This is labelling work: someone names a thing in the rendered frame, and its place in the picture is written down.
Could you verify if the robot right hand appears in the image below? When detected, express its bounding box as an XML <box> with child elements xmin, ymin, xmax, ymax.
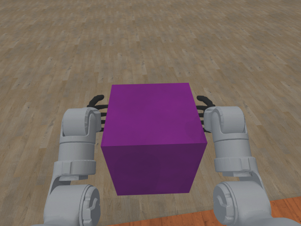
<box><xmin>196</xmin><ymin>96</ymin><xmax>215</xmax><ymax>133</ymax></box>

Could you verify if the robot right upper arm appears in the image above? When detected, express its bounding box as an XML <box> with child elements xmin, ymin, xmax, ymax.
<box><xmin>213</xmin><ymin>181</ymin><xmax>301</xmax><ymax>226</ymax></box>

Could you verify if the robot left upper arm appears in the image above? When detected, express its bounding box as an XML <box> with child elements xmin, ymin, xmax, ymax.
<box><xmin>32</xmin><ymin>184</ymin><xmax>101</xmax><ymax>226</ymax></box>

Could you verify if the robot right forearm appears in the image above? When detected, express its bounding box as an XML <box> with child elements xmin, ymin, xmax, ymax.
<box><xmin>204</xmin><ymin>106</ymin><xmax>271</xmax><ymax>210</ymax></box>

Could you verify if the carton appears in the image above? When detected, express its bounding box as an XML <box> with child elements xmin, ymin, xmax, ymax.
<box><xmin>101</xmin><ymin>83</ymin><xmax>207</xmax><ymax>195</ymax></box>

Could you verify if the robot left hand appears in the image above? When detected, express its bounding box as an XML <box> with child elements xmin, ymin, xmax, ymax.
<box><xmin>87</xmin><ymin>95</ymin><xmax>108</xmax><ymax>132</ymax></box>

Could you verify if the robot left forearm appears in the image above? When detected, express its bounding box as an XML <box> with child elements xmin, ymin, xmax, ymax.
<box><xmin>43</xmin><ymin>107</ymin><xmax>102</xmax><ymax>219</ymax></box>

